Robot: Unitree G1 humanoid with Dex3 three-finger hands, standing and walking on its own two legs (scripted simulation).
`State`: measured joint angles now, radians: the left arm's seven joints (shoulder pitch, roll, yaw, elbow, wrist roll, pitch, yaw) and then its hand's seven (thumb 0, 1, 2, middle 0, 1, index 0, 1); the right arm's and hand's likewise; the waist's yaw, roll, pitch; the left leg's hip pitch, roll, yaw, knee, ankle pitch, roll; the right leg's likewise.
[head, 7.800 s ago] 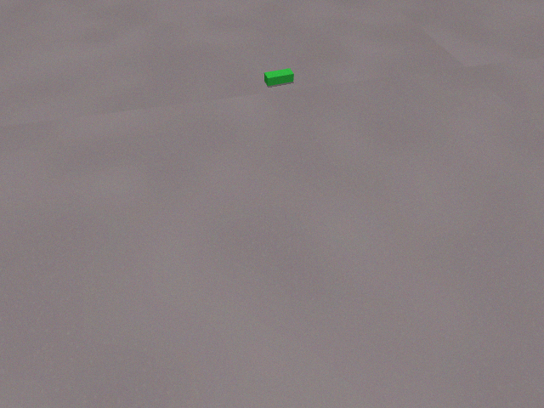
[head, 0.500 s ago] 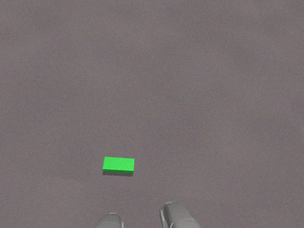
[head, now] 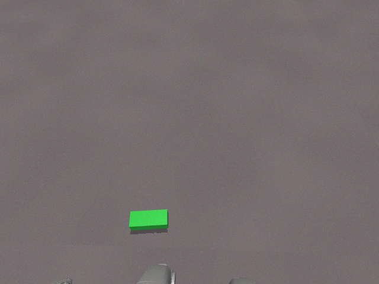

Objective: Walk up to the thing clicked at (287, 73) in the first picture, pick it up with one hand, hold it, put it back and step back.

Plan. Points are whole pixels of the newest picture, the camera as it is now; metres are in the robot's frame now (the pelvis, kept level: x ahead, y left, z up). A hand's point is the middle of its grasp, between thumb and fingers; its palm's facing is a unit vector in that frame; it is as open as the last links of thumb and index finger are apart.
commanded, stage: walk up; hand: left
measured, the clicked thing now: (149, 219) +0.49 +0.22 -0.71
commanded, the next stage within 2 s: none
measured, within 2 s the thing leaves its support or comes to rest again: neither
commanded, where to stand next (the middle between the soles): +0.06 +0.00 m, yaw +3 degrees
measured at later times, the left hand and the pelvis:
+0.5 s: hand out of the picture +0.08 +0.34 -0.17, palm faces +0.02 -0.93 -0.36, open 7.4 cm; pelvis +0.00 +0.04 +0.00, yaw +2 degrees
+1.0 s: hand out of the picture -0.02 +0.35 -0.12, palm faces +0.06 -0.84 -0.55, open 7.4 cm; pelvis +0.00 +0.04 -0.01, yaw +4 degrees
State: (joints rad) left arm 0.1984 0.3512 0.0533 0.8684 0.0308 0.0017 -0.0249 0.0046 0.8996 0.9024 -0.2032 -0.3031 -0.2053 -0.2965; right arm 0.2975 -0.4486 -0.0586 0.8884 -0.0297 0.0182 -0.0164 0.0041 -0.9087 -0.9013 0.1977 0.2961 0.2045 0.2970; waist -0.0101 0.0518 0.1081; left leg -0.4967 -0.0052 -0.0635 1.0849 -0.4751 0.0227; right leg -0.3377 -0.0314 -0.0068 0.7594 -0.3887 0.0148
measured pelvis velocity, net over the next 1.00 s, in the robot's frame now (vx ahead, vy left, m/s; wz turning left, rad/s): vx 0.00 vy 0.04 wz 0.07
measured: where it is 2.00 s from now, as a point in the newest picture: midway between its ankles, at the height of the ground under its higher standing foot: outside the picture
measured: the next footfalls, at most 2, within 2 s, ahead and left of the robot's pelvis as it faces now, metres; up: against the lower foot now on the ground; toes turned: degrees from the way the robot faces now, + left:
left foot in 0.22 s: +0.10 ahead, +0.19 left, +0.00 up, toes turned +3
right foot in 0.66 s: +0.05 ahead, -0.16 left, +0.00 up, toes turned +4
